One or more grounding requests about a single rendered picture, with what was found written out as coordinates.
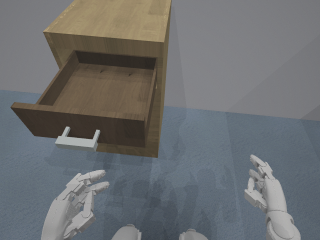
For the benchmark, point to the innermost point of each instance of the robot right hand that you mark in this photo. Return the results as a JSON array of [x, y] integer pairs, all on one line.
[[270, 195]]

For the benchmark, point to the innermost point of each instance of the robot right forearm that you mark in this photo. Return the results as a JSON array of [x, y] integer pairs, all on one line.
[[280, 226]]

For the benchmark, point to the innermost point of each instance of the robot left thigh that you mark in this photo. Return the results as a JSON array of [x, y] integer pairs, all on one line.
[[127, 233]]

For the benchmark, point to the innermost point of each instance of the robot left hand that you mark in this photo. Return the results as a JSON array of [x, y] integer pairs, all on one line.
[[63, 210]]

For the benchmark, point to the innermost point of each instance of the handle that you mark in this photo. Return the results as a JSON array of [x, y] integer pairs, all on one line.
[[80, 144]]

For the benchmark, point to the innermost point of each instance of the cabinet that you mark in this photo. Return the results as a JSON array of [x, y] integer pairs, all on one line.
[[130, 27]]

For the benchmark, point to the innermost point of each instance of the drawer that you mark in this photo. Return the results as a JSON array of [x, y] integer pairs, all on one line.
[[110, 92]]

